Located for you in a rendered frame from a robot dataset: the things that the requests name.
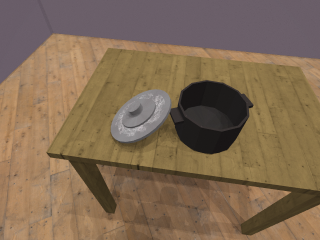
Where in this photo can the table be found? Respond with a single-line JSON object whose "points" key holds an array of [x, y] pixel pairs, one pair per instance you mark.
{"points": [[278, 147]]}

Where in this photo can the lid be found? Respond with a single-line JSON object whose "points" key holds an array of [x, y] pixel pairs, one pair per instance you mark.
{"points": [[156, 106]]}

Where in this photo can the pot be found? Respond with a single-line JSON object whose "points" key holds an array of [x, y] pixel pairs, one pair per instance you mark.
{"points": [[210, 115]]}

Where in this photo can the knob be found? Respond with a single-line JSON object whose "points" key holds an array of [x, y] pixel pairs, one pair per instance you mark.
{"points": [[135, 108]]}

